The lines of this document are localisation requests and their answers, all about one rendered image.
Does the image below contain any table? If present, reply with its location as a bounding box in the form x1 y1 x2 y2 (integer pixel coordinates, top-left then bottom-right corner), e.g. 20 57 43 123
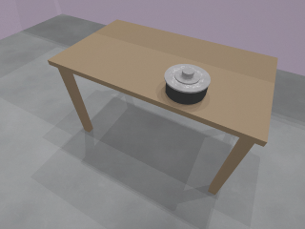
48 19 278 195

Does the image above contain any knob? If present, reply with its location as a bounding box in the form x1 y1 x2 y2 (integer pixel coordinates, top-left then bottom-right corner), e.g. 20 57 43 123
182 67 194 77

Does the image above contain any lid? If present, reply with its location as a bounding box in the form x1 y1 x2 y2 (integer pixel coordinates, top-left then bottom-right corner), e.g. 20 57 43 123
164 64 211 94

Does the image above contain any pot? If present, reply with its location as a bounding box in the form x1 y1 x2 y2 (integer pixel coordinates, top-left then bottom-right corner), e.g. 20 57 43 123
165 83 208 105

